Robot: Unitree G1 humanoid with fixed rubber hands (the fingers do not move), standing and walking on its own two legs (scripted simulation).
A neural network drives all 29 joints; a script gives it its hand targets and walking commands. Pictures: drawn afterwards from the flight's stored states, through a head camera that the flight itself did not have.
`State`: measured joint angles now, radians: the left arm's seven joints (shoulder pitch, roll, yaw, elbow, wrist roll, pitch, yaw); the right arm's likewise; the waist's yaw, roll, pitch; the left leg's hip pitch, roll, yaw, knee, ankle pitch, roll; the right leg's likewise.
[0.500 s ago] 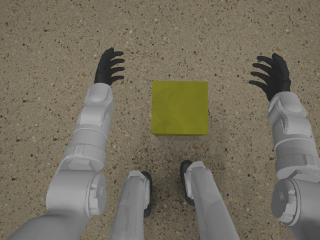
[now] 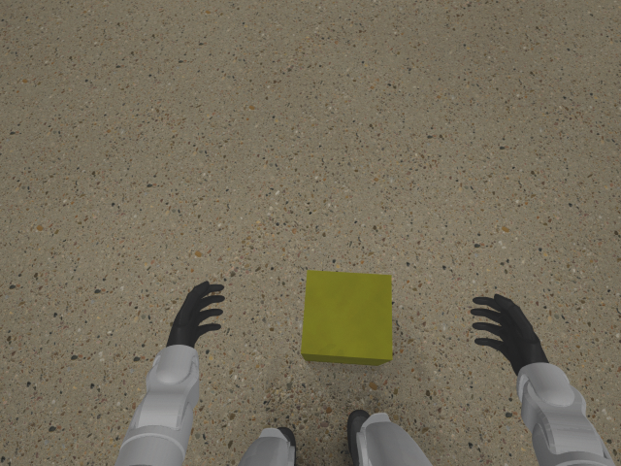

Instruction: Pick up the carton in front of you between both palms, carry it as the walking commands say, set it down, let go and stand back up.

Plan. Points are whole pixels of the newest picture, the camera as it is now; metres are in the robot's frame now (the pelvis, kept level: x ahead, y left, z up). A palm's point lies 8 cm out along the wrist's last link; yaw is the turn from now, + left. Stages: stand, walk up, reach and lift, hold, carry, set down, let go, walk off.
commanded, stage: let go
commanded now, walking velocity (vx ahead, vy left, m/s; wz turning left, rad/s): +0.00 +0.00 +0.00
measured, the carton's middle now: (344, 321) +0.38 -0.06 -0.61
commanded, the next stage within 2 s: stand in 0.74 s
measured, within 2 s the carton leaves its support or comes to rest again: neither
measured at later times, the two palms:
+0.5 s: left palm (82, 439) +0.18 +0.27 -0.03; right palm (519, 420) +0.18 -0.20 -0.03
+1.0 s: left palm out of the picture +0.15 +0.30 -0.05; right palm (575, 427) +0.17 -0.26 -0.05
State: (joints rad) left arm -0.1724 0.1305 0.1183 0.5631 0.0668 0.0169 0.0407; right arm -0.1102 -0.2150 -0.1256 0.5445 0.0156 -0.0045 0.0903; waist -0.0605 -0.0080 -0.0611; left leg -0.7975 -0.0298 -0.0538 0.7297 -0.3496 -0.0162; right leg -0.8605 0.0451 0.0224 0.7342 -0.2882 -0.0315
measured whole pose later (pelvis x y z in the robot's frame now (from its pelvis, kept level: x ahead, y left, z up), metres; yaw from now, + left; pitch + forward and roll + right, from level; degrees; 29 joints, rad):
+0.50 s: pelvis +0.02 +0.04 +0.04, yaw -1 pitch -3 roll -1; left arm 0.23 0.21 0.04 0.43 0.00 0.11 -0.06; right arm 0.22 -0.22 -0.05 0.43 -0.01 0.12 0.08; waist 0.00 0.02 0.08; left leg -0.09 -0.05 -0.04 0.45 -0.30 0.04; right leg -0.14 0.02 0.05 0.43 -0.24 0.01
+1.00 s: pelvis +0.02 +0.02 +0.03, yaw +0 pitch +0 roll +0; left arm 0.20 0.32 0.05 0.71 0.05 0.02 0.02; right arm 0.20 -0.33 -0.05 0.64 -0.04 0.03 -0.01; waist 0.00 0.03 0.01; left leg -0.17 -0.03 -0.06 0.52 -0.34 0.01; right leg -0.22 0.04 0.02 0.52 -0.29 -0.01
